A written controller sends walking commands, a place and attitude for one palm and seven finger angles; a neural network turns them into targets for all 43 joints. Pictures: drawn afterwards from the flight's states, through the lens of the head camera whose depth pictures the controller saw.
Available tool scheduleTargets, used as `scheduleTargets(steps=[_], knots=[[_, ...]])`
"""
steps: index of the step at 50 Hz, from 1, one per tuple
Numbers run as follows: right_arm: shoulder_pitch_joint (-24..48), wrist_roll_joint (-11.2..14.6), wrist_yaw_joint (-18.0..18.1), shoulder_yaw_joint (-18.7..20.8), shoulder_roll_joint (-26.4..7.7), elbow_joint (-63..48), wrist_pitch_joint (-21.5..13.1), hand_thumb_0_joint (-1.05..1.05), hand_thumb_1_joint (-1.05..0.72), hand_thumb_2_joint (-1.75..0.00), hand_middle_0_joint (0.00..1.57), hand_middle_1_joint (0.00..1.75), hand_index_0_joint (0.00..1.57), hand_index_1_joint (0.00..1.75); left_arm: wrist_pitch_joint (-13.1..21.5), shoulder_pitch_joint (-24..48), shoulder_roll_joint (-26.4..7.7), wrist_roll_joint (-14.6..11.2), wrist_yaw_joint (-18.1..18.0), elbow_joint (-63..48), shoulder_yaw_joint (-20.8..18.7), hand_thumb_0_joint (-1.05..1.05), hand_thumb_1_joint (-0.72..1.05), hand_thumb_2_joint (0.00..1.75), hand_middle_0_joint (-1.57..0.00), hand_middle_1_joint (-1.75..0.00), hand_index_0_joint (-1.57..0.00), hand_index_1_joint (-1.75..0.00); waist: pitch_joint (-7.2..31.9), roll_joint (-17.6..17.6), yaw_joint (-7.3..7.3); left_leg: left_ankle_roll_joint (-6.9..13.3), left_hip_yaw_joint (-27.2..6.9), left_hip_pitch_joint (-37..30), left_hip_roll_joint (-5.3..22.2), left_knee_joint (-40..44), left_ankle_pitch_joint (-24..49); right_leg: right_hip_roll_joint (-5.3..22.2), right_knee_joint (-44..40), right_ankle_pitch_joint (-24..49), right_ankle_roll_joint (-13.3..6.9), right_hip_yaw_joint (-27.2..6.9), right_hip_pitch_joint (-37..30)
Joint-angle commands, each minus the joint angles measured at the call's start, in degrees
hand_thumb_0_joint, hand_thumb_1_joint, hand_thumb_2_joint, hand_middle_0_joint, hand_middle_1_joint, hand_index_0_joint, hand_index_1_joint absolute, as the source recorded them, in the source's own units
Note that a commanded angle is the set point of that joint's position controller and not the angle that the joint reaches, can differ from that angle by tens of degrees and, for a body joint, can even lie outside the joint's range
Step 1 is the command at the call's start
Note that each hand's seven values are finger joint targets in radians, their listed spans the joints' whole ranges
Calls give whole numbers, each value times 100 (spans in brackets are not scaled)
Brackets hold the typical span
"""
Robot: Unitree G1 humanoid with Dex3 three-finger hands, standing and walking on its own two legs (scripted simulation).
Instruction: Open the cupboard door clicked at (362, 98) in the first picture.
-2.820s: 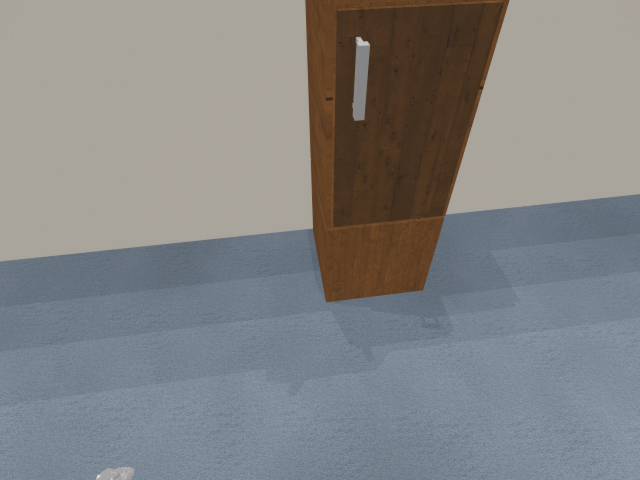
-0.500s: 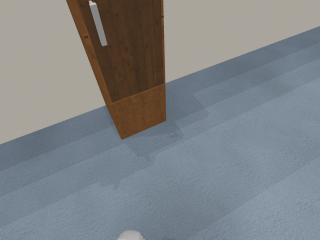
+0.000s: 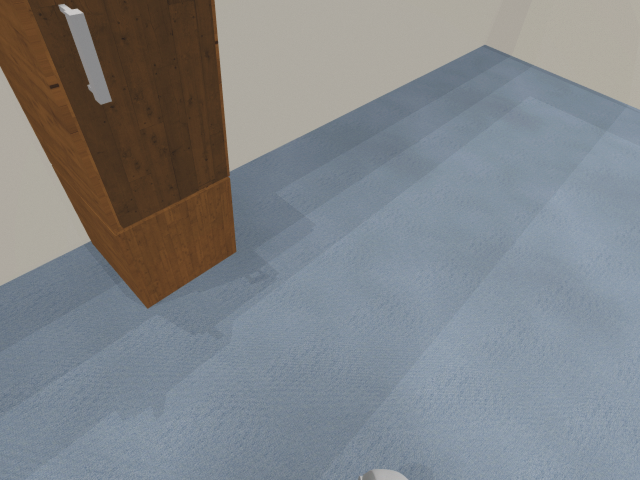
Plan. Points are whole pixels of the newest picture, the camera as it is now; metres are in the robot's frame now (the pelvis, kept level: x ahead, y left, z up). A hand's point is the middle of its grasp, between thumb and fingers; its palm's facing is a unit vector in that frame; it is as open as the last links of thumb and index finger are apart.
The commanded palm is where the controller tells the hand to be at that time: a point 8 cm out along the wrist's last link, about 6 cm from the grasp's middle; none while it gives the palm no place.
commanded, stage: walk to a spot facing it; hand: left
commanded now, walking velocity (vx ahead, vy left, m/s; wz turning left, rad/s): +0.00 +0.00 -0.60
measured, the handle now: (84, 55) +0.75 +0.52 +0.11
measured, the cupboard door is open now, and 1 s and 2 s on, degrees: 0 0 0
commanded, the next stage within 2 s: none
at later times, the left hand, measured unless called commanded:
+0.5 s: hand (264, 467) +0.17 +0.08 -0.15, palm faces -0.28 -0.93 -0.25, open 7.4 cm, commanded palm none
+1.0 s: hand (259, 401) +0.27 +0.11 -0.20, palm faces -0.43 -0.89 -0.14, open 7.4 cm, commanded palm none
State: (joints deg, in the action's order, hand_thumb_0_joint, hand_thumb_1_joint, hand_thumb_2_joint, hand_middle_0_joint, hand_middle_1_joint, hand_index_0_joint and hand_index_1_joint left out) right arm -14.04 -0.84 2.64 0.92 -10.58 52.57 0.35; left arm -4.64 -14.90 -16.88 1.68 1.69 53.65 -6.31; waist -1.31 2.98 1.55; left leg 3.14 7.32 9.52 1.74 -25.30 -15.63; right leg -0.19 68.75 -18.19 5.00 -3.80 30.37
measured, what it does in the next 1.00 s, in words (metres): walks ahead, turning right: right foot, then left foot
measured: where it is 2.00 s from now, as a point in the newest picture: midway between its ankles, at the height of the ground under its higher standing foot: (374, 414)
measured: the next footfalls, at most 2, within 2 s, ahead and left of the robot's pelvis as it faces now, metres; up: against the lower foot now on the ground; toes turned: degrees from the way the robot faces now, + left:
right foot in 0.36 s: -0.01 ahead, -0.16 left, +0.00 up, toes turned -21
left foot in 0.86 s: +0.35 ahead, -0.07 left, +0.00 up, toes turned -22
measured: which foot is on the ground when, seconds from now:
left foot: down 0.00-0.36, up 0.38-0.84, down 0.86-1.00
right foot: up 0.00-0.34, down 0.36-0.88, up 0.90-1.00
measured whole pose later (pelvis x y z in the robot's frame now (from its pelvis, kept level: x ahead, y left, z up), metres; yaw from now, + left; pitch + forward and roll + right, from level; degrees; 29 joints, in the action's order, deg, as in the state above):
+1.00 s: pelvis +0.23 -0.08 -0.02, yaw -34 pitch -2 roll -2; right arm -7.8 -1.1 0.7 0.7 -8.2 52.8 -3.6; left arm -0.1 -23.8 -11.3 1.0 0.6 62.1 -4.4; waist -3.0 2.6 3.5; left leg 4.2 11.1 18.7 3.7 -35.4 -14.9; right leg 0.2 72.5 -21.6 -1.3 -1.4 19.8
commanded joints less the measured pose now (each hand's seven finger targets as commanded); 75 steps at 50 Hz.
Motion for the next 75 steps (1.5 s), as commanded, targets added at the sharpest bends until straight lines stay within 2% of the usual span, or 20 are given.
scheduleTargets(steps=[1, 11, 14, 16, 17, 18, 21, 26, 38, 41, 42, 43, 44, 45, 48, 52, 60, 69, 73, 75], knots=[[-456, -10, 64, 315, -1047, -252, -189, 0, -90, -90, 20, 30, 20, 30, 72, 414, -144, -31, 18, -452, 13, 0, 90, 90, -20, -30, -20, -30, -89, -1094, -267, 314, -1064, -849, 1564, 772, 2283, 168, -332, -150, 102, 190, 730], [-529, -73, -31, 468, -1158, 30, -135, 0, -90, -90, 20, 30, 20, 30, 102, 923, 109, -41, 41, -576, 105, 0, 90, 90, -20, -30, -20, -30, 113, -1331, -415, 551, -267, -584, 2003, 500, 2220, 365, -2061, -649, -126, 763, -367], [-564, -93, -89, 499, -1219, 108, -124, 0, -90, -90, 20, 30, 20, 30, 192, 838, 109, -38, 37, -593, 108, 0, 90, 90, -20, -30, -20, -30, 406, -1226, -380, 355, -115, -550, 2109, 201, 1524, 249, -3007, -668, -311, 912, -967], [-476, -74, -137, 470, -1164, 102, -94, 0, -90, -90, 20, 30, 20, 30, 281, 276, -42, -9, 27, -429, 61, 0, 90, 90, -20, -30, -20, -30, 644, -731, -31, -112, 349, 285, 1924, -769, 189, 185, -4281, 106, -483, 1006, -2386], [-536, 0, -208, 388, -851, -12, -67, 0, -90, -90, 20, 30, 20, 30, 375, -295, -672, 44, -35, -249, -38, 0, 90, 90, -20, -30, -20, -30, 920, 847, 253, -495, 917, 1679, 1376, -2280, -1057, 1293, -5036, -542, -891, -442, -3718], [35, -59, -256, 256, -590, -428, -28, 0, -90, -90, 20, 30, 20, 30, 373, -649, -1245, -38, -132, -173, -141, 0, 90, 90, -20, -30, -20, -30, 581, 1994, 481, -753, 462, 3287, 567, -3736, -2315, 2303, -5566, -250, -1433, -2643, -3766], [613, -93, -307, 370, -855, -464, -35, 0, -90, -90, 20, 30, 20, 30, 481, -299, -768, -90, -239, -242, -77, 0, 90, 90, -20, -30, -20, -30, -300, 860, 314, -629, -485, 3532, 815, -4339, -771, 1858, -5882, -1051, -1450, -2129, -2811], [107, -124, -341, 396, -683, -145, -95, 0, -90, -90, 20, 30, 20, 30, 774, -386, -370, -75, -162, -150, 105, 0, 90, 90, -20, -30, -20, -30, -299, 382, -119, -850, -386, 2996, 707, -3868, 145, 1155, -5450, 2029, -1275, -737, -2594], [1690, -34, -424, 263, -454, -768, -257, 0, -90, -90, 20, 30, 20, 30, 865, -1289, -227, 2, -321, 332, 194, 0, 90, 90, -20, -30, -20, -30, -590, 483, 202, -635, -259, 2959, 404, -2139, 346, 1185, -5289, 3135, -1447, -1157, -3104], [616, -11, -325, 307, -593, -460, -370, 0, -90, -90, 20, 30, 20, 30, 883, -899, -424, -14, -331, 314, 125, 0, 90, 90, -20, -30, -20, -30, -2, 376, -367, -407, -129, 801, 15, -902, 317, 1016, -4245, 4319, -1274, -962, -2589], [-356, -29, -243, 364, -803, -142, -398, 0, -90, -90, 20, 30, 20, 30, 891, -804, -423, -54, -316, 319, 87, 0, 90, 90, -20, -30, -20, -30, 437, 201, -775, -361, -240, -530, 0, -493, 737, 736, -3217, 4089, -1099, -826, -2105], [-1279, -99, -161, 495, -1373, 126, -425, 0, -90, -90, 20, 30, 20, 30, 883, -969, -174, -129, -256, 302, 79, 0, 90, 90, -20, -30, -20, -30, 1210, -768, -1050, -180, -1086, -1917, 959, -328, 689, 192, -1748, 2431, -903, -360, -1391], [-1690, -108, -144, 594, -1942, 236, -426, 0, -90, -90, 20, 30, 20, 30, 836, -1397, 232, -175, -173, 279, 134, 0, 90, 90, -20, -30, -20, -30, 1655, -2478, -905, 249, -3218, -2701, 2637, 241, 736, -470, 214, -1332, -631, 189, -85], [-1341, -40, -138, 496, -1744, 124, -366, 0, -90, -90, 20, 30, 20, 30, 795, -1228, 68, -154, -190, 217, 123, 0, 90, 90, -20, -30, -20, -30, 1335, -1830, -770, 457, -3850, -1822, 2851, 978, -335, -206, 866, -1368, -704, -183, 110], [64, -40, -122, 265, -728, -134, -450, 0, -90, -90, 20, 30, 20, 30, 616, -774, 223, -6, -34, 288, 81, 0, 90, 90, -20, -30, -20, -30, -439, -873, -154, -98, -2129, 628, 2059, 1596, -1355, 491, 978, 42, -610, 69, 156], [-151, -12, -88, 233, -408, 100, -581, 0, -90, -90, 20, 30, 20, 30, 369, -1119, 534, 28, -1, 374, 58, 0, 90, 90, -20, -30, -20, -30, -326, -1055, 139, -418, -580, 894, 1587, 1506, -65, 494, 698, 688, -493, 241, 12], [-867, 26, -39, 270, -409, 343, -611, 0, -90, -90, 20, 30, 20, 30, 254, -104, 474, 33, 39, -62, -13, 0, 90, 90, -20, -30, -20, -30, -424, -713, -28, -394, 77, -380, 1710, 1343, 1866, 641, 65, 1341, -252, 358, 1378], [-1523, -75, -18, 275, -539, 689, -397, 0, -90, -90, 20, 30, 20, 30, 272, 1152, 548, -11, 15, -449, 142, 0, 90, 90, -20, -30, -20, -30, -620, -916, -437, 181, 783, -1194, 1894, 562, 4385, 406, -1933, 526, -409, 1168, 882], [-1376, -73, -37, 362, -726, 622, -313, 0, -90, -90, 20, 30, 20, 30, 360, 850, 471, 8, -19, -455, 120, 0, 90, 90, -20, -30, -20, -30, -178, -1157, -223, 218, 1139, -1445, 1954, -383, 5789, -4, -2643, 124, -645, 1487, 47], [-1181, -30, -70, 407, -869, 463, -285, 0, -90, -90, 20, 30, 20, 30, 475, 119, 249, 34, -53, -302, 63, 0, 90, 90, -20, -30, -20, -30, 317, -1130, 166, 11, 1215, -1036, 1903, -1651, 5829, -145, -3312, 424, -768, 1482, -1224]])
